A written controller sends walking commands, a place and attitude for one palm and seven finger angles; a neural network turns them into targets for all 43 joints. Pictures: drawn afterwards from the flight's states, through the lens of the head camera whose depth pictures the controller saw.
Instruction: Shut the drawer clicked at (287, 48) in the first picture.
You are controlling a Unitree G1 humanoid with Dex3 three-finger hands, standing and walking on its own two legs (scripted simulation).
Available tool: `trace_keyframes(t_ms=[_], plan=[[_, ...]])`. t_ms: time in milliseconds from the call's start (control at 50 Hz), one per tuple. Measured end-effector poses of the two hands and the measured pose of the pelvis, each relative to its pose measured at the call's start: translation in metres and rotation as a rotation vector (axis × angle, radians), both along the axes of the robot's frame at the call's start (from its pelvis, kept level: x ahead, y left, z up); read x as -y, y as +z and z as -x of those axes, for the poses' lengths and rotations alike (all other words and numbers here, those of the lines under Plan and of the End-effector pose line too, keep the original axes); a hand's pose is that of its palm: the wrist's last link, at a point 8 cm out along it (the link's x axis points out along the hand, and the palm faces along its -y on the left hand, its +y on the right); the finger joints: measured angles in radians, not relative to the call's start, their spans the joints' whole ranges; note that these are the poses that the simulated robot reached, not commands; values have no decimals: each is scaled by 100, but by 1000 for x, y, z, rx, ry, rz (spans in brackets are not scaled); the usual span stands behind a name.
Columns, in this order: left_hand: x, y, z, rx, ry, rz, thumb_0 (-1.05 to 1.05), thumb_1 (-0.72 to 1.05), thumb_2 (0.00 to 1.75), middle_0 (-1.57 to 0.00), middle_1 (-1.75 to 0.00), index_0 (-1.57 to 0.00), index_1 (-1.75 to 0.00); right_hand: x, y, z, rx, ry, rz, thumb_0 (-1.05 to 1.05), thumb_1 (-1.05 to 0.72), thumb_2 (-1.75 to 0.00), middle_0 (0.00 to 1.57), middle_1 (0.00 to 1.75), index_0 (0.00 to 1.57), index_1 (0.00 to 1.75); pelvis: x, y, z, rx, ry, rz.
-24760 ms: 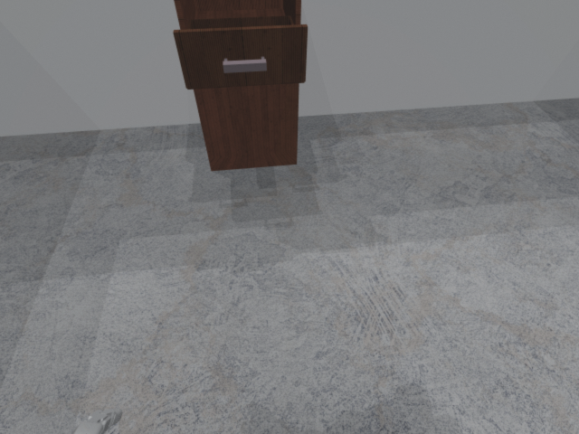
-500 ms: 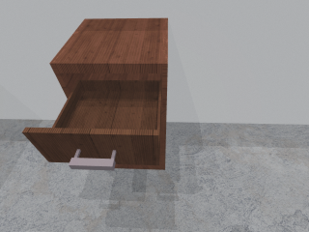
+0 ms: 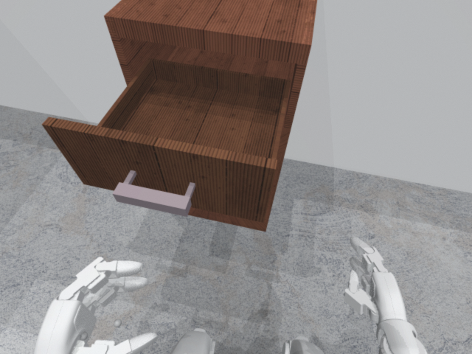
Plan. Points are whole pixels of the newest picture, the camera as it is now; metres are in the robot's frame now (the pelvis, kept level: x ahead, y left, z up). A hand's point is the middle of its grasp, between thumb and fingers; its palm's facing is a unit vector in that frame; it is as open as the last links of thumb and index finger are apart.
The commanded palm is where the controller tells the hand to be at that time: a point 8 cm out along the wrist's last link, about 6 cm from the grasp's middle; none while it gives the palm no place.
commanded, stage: raise the hand and make a fist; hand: left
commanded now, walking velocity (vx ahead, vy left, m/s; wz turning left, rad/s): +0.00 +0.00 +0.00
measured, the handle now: (157, 190) +0.37 +0.20 +0.03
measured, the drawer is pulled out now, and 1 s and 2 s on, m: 0.30 0.30 0.30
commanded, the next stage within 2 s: bring the fist close to the handle in 1.28 s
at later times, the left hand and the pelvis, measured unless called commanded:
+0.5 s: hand (131, 294) +0.18 +0.17 +0.08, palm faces -0.09 -0.99 -0.05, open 3.3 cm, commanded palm +0.15 +0.23 +0.10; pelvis +0.00 +0.02 +0.01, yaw -1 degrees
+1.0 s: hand (109, 259) +0.21 +0.19 +0.13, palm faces -0.01 -1.00 -0.09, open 3.3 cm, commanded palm +0.16 +0.24 +0.13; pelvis +0.02 +0.02 +0.04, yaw -1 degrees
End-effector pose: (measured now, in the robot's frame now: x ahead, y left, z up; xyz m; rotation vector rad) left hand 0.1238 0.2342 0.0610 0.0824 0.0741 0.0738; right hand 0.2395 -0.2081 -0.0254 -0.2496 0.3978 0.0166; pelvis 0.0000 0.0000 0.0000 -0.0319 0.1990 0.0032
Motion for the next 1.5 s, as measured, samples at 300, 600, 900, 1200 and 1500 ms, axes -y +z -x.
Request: trace_keyframes(t_ms=[300,600,900,1200,1500], plan=[[3,20,-57,-72,-118,38,1,37,68,-93,-111,-93,-111,9,-38,99,-265,-255,-75,2,-90,-90,20,30,20,30,-10,12,-2,5,-34,-12],[11,39,-49,31,-168,5,2,72,83,-124,-143,-124,-144,11,3,55,-81,-177,-2,1,-91,-90,20,30,20,30,-19,17,-7,30,-20,1],[-4,57,-57,-19,-133,4,2,89,90,-139,-158,-139,-159,-20,11,34,-76,-96,-64,1,-90,-90,20,30,20,30,-20,32,-21,69,-12,4],[-2,60,-59,-27,-140,4,2,90,90,-140,-159,-140,-160,2,12,45,-96,-151,-39,1,-90,-90,20,30,20,30,-18,37,-26,75,-21,-2],[2,55,-51,-2,-124,7,2,90,90,-140,-160,-140,-160,-2,10,46,-72,-108,-46,1,-90,-90,20,30,20,30,-12,34,-13,84,-10,-4]])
